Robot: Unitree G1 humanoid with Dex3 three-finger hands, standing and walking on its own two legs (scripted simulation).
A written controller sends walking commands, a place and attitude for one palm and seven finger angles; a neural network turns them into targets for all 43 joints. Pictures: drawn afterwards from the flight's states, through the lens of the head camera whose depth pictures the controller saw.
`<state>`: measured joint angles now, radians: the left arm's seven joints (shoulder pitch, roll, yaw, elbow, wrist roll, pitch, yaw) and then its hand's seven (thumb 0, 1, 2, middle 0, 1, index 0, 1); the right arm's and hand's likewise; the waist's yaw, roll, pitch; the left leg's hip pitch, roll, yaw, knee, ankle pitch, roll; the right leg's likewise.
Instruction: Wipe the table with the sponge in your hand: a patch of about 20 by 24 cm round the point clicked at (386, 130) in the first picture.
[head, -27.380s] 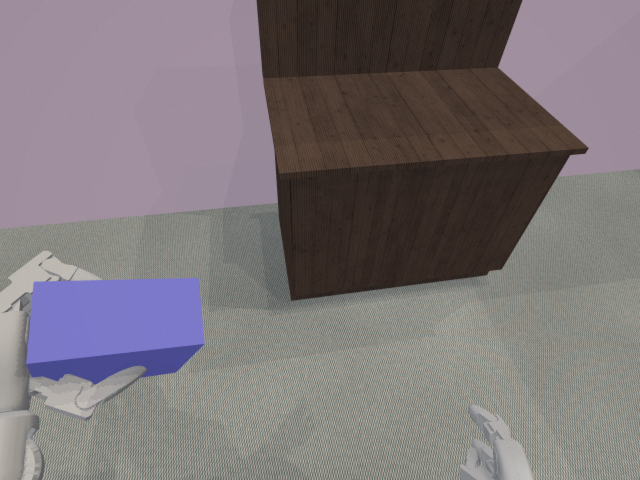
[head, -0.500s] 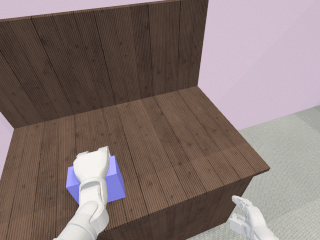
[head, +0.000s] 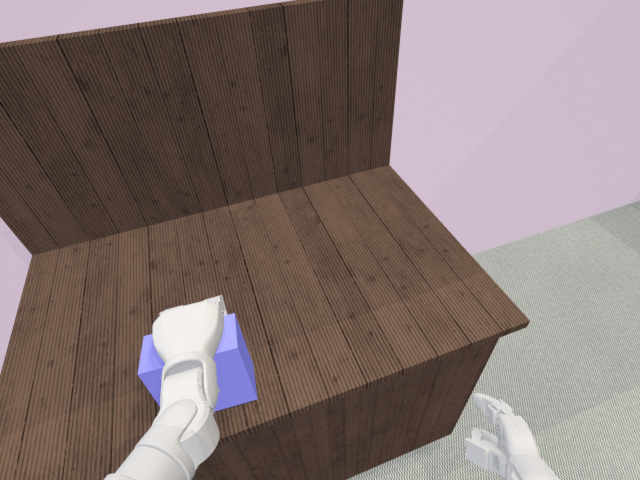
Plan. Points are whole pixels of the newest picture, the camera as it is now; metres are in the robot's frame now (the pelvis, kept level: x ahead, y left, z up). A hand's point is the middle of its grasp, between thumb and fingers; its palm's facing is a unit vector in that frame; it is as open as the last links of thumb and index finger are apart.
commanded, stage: slide across to the third lane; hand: left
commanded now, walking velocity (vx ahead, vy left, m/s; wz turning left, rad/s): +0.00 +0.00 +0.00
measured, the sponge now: (207, 377) +0.27 +0.22 -0.06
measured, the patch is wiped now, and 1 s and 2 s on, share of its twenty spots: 0.70 0.90 1.00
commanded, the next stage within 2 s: wipe forward along the third lane in 0.36 s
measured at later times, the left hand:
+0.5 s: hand (248, 336) +0.31 +0.15 +0.00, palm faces -0.08 -0.07 -0.99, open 10.2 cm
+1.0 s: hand (246, 312) +0.35 +0.17 +0.00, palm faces -0.09 -0.03 -1.00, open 10.2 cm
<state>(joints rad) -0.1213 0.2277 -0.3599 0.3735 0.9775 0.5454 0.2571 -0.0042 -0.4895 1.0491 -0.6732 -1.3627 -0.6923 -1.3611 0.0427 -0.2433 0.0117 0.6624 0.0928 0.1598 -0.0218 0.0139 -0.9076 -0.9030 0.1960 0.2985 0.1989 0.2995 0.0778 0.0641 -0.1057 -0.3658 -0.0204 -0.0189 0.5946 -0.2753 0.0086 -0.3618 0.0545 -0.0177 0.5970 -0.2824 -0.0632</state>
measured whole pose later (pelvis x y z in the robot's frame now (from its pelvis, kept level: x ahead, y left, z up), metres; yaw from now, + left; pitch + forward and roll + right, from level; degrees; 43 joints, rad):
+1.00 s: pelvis -0.01 -0.02 +0.00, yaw +0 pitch +7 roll +1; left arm -0.50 0.12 -0.31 0.83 0.97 0.57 0.36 0.00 -0.51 1.05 -0.71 -1.33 -0.73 -1.33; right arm 0.06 -0.23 0.01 0.73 0.09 0.19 -0.04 0.01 -0.91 -0.90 0.20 0.30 0.20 0.30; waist 0.02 0.03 -0.14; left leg -0.48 0.00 -0.02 0.61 -0.26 -0.01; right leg -0.48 0.08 -0.02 0.61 -0.26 -0.08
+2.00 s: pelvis +0.01 +0.02 -0.01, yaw -1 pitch +16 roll -2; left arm -0.85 0.23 -0.16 1.23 0.98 0.46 0.41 0.00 -0.52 1.06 -0.72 -1.33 -0.73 -1.33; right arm 0.20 -0.23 0.00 0.77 0.06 0.11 0.00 0.01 -0.91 -0.90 0.20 0.30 0.20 0.30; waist -0.08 0.03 -0.18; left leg -0.68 0.00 -0.01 0.70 -0.30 0.03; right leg -0.64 0.07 -0.01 0.64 -0.27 -0.04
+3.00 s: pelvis +0.03 +0.03 +0.00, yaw +0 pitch +11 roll -2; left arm -0.65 0.07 -0.36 1.03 0.94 0.57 0.45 0.00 -0.49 1.06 -0.66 -1.38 -0.68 -1.38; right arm 0.10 -0.20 -0.02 0.73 0.06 0.20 0.06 0.01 -0.91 -0.90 0.20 0.30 0.20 0.30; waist 0.01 0.02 -0.19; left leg -0.52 -0.02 -0.02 0.64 -0.31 0.04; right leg -0.48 0.05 -0.02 0.56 -0.28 -0.03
